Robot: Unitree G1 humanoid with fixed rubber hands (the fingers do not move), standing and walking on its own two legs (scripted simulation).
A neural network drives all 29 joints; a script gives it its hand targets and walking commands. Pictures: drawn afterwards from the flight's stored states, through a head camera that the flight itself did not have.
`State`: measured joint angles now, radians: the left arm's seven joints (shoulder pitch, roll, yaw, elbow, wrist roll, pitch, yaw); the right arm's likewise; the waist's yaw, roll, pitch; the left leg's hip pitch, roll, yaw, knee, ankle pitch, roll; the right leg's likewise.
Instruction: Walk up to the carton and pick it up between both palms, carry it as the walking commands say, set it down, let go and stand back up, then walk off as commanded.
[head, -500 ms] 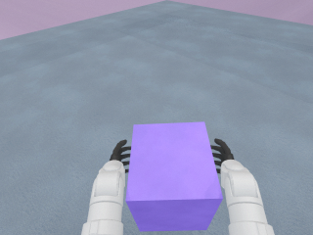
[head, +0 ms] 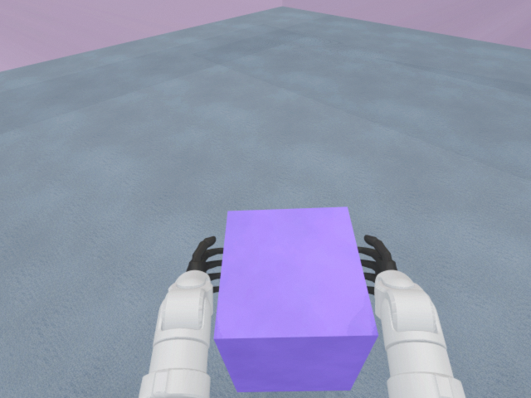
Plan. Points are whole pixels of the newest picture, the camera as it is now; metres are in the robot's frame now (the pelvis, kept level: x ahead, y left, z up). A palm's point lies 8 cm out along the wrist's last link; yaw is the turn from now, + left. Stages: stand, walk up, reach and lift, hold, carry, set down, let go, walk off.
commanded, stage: hold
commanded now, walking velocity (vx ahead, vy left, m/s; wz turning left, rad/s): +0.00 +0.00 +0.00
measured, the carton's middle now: (290, 302) +0.30 +0.00 -0.02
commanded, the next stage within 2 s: carry in 0.10 s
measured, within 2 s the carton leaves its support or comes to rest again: neither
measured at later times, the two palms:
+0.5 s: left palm (237, 232) +0.36 +0.09 +0.09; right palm (417, 234) +0.35 -0.20 +0.09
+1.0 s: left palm (287, 146) +0.65 +0.00 +0.07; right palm (413, 146) +0.64 -0.29 +0.07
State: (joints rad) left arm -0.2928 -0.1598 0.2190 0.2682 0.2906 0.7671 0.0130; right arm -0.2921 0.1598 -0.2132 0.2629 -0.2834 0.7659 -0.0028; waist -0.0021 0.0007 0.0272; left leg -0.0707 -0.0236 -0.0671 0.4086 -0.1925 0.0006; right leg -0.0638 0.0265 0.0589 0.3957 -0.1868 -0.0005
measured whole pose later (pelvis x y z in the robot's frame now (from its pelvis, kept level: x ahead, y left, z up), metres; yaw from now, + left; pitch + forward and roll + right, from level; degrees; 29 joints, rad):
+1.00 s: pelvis +0.37 -0.14 -0.02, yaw +0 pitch +4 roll -2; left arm -0.21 -0.14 0.08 -0.36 0.13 1.25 0.11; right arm -0.19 0.14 -0.11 -0.38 -0.10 1.24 -0.10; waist -0.02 0.01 -0.07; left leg 0.00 0.22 0.16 0.48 -0.47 -0.12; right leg -0.49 -0.05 -0.20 0.45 -0.01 -0.04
